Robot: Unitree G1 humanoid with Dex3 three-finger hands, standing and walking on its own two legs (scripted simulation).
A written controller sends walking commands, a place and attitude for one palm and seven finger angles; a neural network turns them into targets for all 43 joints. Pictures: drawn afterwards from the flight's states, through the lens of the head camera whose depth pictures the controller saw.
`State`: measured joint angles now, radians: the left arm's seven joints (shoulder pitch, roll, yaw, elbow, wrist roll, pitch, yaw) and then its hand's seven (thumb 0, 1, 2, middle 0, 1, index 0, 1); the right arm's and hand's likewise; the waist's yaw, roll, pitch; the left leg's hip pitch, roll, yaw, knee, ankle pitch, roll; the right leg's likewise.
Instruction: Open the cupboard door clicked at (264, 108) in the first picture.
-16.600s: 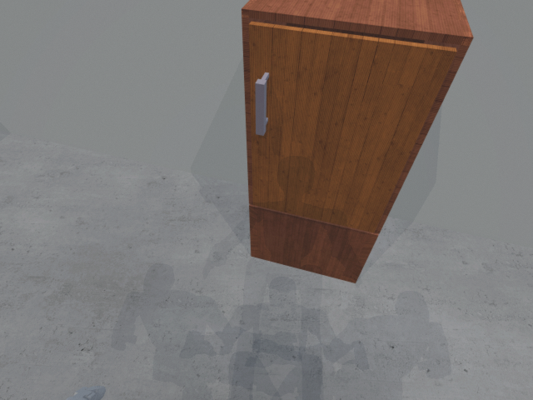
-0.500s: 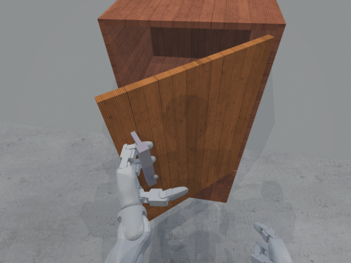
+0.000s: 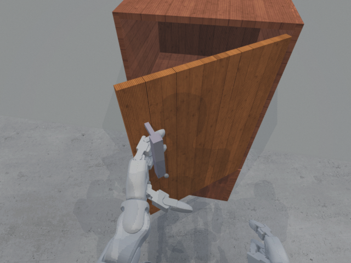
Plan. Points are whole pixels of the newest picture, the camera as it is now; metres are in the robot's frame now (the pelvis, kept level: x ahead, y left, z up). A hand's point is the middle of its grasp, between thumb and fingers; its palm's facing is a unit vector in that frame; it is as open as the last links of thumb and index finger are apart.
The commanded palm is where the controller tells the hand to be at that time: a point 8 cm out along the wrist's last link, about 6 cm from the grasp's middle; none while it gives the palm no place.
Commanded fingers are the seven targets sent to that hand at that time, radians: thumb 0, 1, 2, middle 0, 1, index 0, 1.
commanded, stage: slide the hand sideways off the handle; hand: left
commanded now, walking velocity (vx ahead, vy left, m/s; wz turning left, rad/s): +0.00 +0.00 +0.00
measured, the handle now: (154, 151) +0.34 +0.07 +0.08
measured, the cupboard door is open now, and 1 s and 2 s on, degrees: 38 41 41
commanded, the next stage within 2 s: draw the hand back to the body in 1.10 s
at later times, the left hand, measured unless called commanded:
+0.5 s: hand (158, 195) +0.24 +0.05 +0.07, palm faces -0.19 -0.98 -0.01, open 16.2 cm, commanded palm +0.22 +0.12 +0.08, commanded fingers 0.00 -0.50 0.30 -0.15 -0.30 -0.15 -0.30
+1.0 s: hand (131, 208) +0.22 +0.10 +0.07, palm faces -0.13 -0.99 -0.05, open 16.1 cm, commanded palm +0.19 +0.17 +0.08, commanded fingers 0.00 -0.50 0.30 -0.15 -0.30 -0.15 -0.30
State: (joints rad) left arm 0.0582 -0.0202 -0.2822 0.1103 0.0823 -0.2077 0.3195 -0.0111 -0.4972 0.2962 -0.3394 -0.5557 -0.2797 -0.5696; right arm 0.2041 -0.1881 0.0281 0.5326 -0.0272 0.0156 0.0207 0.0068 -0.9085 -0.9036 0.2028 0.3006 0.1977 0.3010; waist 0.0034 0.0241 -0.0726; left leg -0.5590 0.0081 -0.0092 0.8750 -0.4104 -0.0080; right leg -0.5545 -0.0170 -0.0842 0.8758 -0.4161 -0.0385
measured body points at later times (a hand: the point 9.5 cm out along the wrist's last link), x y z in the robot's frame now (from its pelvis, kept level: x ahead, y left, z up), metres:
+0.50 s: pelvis +0.01 +0.01 -0.01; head +0.04 +0.00 +0.44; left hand +0.25 +0.11 +0.07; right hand +0.18 -0.20 -0.08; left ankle +0.02 +0.13 -0.70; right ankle +0.02 -0.10 -0.70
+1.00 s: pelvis +0.02 -0.01 -0.02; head +0.05 -0.03 +0.43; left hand +0.22 +0.16 +0.07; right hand +0.19 -0.24 -0.09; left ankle +0.02 +0.13 -0.70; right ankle +0.02 -0.10 -0.70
